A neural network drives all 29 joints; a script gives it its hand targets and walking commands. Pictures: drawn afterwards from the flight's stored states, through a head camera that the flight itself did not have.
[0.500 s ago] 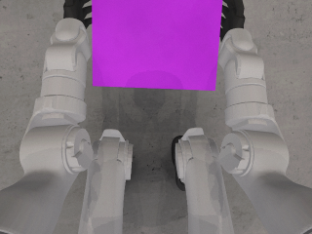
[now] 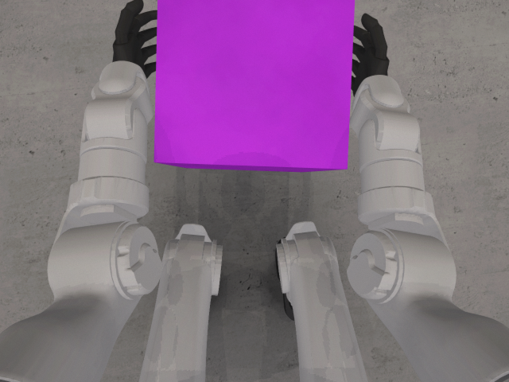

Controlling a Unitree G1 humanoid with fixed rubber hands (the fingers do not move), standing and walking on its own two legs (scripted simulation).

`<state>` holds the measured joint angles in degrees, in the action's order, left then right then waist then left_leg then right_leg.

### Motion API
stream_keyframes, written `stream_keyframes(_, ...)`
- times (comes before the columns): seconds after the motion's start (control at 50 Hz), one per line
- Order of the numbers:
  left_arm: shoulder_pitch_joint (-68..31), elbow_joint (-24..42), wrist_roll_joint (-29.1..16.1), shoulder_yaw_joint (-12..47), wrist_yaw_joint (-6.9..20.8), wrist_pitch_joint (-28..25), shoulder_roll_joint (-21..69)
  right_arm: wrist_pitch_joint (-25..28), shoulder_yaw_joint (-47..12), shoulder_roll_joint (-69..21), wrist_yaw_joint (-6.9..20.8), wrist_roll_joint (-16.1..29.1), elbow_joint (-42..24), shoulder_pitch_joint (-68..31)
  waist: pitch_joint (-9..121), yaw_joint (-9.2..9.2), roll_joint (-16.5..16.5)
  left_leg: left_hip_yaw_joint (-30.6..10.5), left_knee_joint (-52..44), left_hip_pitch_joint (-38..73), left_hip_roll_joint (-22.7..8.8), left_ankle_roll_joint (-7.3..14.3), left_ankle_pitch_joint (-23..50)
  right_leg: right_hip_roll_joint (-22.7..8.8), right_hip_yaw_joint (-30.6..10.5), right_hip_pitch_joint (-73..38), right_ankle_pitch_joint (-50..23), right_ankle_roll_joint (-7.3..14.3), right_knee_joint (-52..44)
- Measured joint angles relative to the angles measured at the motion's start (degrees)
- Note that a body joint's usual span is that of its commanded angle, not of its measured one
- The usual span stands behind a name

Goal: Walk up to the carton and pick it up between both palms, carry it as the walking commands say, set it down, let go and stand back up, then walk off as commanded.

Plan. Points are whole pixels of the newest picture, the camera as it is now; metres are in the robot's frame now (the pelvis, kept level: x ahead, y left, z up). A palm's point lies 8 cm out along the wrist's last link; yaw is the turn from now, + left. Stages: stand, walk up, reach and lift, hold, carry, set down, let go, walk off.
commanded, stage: reach and lift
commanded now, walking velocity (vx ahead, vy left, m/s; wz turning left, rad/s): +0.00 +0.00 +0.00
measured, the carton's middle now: (250, 84) +0.53 +0.00 -0.15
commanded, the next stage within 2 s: none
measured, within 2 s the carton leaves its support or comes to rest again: neither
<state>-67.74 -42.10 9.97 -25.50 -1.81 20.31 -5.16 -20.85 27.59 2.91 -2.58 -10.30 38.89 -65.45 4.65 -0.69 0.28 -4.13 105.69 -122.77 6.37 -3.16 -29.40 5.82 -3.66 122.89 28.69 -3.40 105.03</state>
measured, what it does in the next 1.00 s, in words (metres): rises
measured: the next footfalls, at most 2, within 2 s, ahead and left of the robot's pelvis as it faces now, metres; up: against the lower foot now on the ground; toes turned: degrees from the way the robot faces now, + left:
none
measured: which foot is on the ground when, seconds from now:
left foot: down 0.00-1.00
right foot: down 0.00-1.00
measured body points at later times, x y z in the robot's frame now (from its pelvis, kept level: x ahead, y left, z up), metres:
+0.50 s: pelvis +0.01 +0.00 +0.05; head +0.28 +0.01 +0.42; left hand +0.52 +0.16 -0.02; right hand +0.51 -0.16 -0.02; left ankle +0.11 +0.12 -0.43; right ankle +0.11 -0.13 -0.43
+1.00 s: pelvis +0.03 +0.00 +0.12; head +0.25 +0.01 +0.51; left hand +0.50 +0.16 +0.06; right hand +0.49 -0.16 +0.06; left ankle +0.11 +0.12 -0.43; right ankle +0.11 -0.13 -0.43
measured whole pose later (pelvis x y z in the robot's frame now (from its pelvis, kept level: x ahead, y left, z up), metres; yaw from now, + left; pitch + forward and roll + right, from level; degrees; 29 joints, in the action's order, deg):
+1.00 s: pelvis +0.03 +0.00 +0.12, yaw +0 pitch +40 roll +0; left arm -50.7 -39.1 11.8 -24.8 -1.2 19.7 0.4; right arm -20.1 27.0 -2.2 -1.5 -11.9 36.7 -48.9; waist 12.0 -0.9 0.2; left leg -5.8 84.2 -96.0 6.6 -2.2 -27.6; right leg 6.1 -5.6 96.0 27.1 -2.9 83.6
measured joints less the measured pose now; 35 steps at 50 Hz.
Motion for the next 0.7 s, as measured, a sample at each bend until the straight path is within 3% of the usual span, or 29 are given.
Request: stream_keyframes(0.7, 11.48, 2.34, 1.6, 0.03, 0.51, 0.31, 3.92, -0.31, 0.09, -3.68, 0.87, -1.55, -1.65, 10.86, 6.12, -0.12, -0.03, -1.16, -13.92, 17.06, 0.38, 0.61, 0.9, 0.34, -1.31, -17.2, -0.74, 0.2, -13.94)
